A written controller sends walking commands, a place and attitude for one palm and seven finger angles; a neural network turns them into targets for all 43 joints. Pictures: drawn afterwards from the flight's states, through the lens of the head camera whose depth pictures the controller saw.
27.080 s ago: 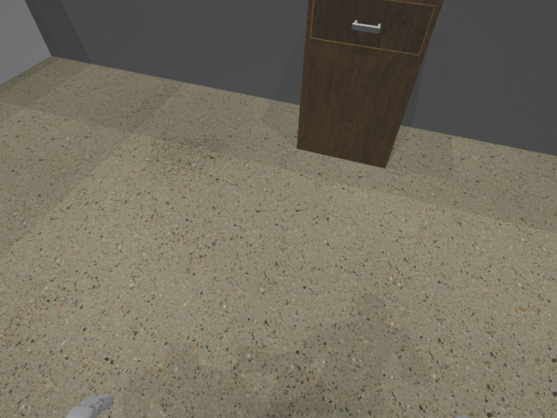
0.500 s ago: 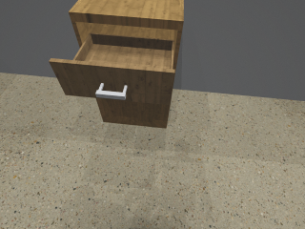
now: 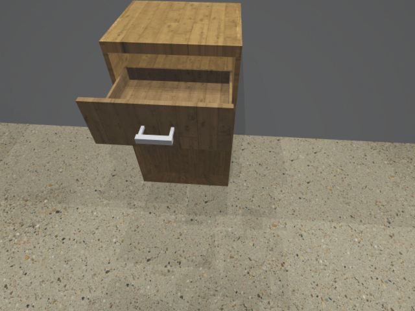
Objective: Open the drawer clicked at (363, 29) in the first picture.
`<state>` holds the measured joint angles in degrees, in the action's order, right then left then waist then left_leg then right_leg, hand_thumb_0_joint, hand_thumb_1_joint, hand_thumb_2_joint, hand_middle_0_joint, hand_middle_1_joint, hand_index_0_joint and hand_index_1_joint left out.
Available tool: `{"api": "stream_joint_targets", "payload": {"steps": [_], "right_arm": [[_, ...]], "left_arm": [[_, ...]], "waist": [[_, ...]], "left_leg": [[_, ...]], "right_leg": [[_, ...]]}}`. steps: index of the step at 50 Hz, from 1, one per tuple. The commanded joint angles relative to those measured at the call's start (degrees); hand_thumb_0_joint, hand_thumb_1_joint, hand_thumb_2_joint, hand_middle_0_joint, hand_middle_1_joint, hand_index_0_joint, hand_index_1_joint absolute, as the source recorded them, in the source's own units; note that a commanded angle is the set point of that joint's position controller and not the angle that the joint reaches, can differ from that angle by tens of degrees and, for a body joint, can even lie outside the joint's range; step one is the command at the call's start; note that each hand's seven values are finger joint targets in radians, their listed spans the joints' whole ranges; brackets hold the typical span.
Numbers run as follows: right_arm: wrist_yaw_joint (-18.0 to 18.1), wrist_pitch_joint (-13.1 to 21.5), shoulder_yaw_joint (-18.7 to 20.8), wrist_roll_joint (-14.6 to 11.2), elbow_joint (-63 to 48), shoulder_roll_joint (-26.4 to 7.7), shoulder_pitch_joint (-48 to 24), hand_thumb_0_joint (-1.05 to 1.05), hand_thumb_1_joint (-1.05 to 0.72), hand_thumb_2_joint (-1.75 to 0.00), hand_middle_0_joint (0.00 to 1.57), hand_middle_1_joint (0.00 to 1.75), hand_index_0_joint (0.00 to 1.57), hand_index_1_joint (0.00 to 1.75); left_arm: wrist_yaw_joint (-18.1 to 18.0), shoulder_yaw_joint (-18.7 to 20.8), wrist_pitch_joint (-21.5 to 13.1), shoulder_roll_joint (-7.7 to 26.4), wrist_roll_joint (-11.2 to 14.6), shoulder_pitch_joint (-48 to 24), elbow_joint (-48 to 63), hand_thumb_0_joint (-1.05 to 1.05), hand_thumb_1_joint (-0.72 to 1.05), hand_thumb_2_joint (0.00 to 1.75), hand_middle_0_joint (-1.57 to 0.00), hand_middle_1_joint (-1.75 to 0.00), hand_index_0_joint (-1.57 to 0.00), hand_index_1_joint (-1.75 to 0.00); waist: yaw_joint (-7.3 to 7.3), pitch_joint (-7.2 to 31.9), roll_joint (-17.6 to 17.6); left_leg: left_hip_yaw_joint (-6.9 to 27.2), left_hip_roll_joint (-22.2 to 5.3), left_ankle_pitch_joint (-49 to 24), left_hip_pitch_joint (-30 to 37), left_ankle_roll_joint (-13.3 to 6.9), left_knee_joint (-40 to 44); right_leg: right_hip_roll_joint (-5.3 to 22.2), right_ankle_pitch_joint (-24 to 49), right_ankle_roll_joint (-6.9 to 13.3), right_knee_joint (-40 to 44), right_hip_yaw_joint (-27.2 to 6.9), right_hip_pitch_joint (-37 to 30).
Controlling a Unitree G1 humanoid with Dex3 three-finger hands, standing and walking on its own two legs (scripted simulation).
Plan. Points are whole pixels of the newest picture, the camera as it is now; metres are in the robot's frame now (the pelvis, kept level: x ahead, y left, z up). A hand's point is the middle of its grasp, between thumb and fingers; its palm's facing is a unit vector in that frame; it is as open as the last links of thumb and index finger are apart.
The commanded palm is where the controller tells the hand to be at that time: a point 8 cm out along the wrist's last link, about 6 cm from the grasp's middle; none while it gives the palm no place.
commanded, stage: let the arm hang, fingers relaxed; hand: left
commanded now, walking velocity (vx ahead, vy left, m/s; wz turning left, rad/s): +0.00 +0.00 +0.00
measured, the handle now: (155, 134) +0.61 +0.19 -0.06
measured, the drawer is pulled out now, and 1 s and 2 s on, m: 0.29 0.29 0.29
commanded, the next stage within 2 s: look to check the result in 0.14 s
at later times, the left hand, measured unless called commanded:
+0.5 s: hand out of the picture +0.00 +0.18 -0.17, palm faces +0.03 -0.98 -0.22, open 7.3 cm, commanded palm none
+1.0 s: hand out of the picture +0.06 +0.22 -0.16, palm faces +0.02 -0.96 -0.29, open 7.3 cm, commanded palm none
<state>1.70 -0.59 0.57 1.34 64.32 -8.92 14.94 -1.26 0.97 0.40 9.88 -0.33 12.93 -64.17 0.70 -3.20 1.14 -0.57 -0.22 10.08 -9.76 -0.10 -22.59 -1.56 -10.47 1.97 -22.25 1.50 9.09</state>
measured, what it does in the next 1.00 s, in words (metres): stands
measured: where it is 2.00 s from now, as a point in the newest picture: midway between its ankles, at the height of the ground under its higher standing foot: outside the picture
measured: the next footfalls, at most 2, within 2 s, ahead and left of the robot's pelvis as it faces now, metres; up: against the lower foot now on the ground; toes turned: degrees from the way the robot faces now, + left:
none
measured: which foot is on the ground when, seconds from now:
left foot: down 0.00-1.00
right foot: down 0.00-1.00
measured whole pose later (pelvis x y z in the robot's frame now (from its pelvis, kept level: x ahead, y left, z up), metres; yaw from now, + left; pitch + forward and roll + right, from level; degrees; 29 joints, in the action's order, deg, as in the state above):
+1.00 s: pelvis +0.01 +0.00 +0.00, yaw +0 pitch -2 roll +0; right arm 1.4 0.1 1.6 1.3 64.1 -14.3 9.5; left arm -0.7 2.0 -0.5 14.5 -0.4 8.5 -64.5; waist 0.7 -5.1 1.1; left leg -0.1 -0.4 9.4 -9.0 0.3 -20.5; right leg -1.8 -9.8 2.3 -20.1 1.9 8.2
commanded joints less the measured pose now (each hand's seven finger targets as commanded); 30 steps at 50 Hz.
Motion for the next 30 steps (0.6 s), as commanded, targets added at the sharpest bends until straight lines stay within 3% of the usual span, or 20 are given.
{"api": "stream_joint_targets", "payload": {"steps": [1, 7, 15, 16, 24, 30], "right_arm": [[0.6, 0.6, 0.8, -0.3, -1.5, -5.0, 3.5, 0.00, -0.90, -0.90, 0.20, 0.30, 0.20, 0.30], [0.7, 0.6, 0.8, -0.3, -1.3, -4.5, 4.0, 0.00, -0.90, -0.90, 0.20, 0.30, 0.20, 0.30], [0.8, 0.7, 1.1, -0.3, -1.2, -4.6, 4.3, 0.00, -0.90, -0.90, 0.20, 0.30, 0.20, 0.30], [0.8, 0.7, 1.3, -0.4, -1.4, -4.9, 4.2, 0.00, -0.90, -0.90, 0.20, 0.30, 0.20, 0.30], [0.7, 0.6, 1.4, -0.3, -1.5, -5.8, 3.3, 0.00, -0.90, -0.90, 0.20, 0.30, 0.20, 0.30], [0.7, 0.9, 1.6, -0.3, -1.8, -7.3, 2.0, 0.00, -0.90, -0.90, 0.20, 0.30, 0.20, 0.30]], "left_arm": [[-0.6, 1.3, -1.0, 7.3, -0.3, 3.2, 1.4, 0.00, 0.90, 0.90, -0.20, -0.30, -0.20, -0.30], [-0.6, 1.3, -0.9, 6.7, -0.2, 3.3, 1.0, 0.00, 0.90, 0.90, -0.20, -0.30, -0.20, -0.30], [-0.7, 1.4, -1.0, 6.3, -0.2, 3.7, 0.7, 0.00, 0.90, 0.90, -0.20, -0.30, -0.20, -0.30], [-0.7, 1.5, -1.1, 6.6, -0.3, 4.1, 0.8, 0.00, 0.90, 0.90, -0.20, -0.30, -0.20, -0.30], [-0.6, 1.6, -1.1, 7.2, -0.3, 3.0, 0.9, 0.00, 0.90, 0.90, -0.20, -0.30, -0.20, -0.30], [-0.5, 1.9, -1.3, 8.6, -0.3, 1.6, 1.3, 0.00, 0.90, 0.90, -0.20, -0.30, -0.20, -0.30]], "waist": [[-0.42, -2.1, -1.5], [-0.19, -2.0, 0.8], [-0.13, -1.5, 0.1], [-0.27, -1.3, -1.2], [-0.05, -2.2, -0.5], [-0.02, -0.8, -0.4]], "left_leg": [[4.4, -4.6, 1.7, -0.9, -1.4, 4.9], [4.6, -4.5, 1.2, -1.2, -1.3, 4.8], [4.8, -4.6, 0.9, -1.0, -1.4, 4.6], [4.8, -4.6, 0.8, -0.3, -1.5, 4.3], [4.9, -4.6, 2.1, -1.0, -1.5, 4.6], [5.2, -4.9, 0.6, -0.3, -1.6, 4.7]], "right_leg": [[6.3, -5.5, 0.7, 6.9, -6.1, 3.6], [6.3, -4.6, 0.9, 6.4, -6.1, 3.5], [6.3, -4.5, 1.0, 6.1, -6.1, 3.5], [6.2, -4.7, 1.0, 6.3, -6.0, 3.8], [6.4, -5.9, 1.0, 6.5, -6.2, 4.2], [6.6, -4.5, 1.1, 6.3, -6.3, 3.2]]}}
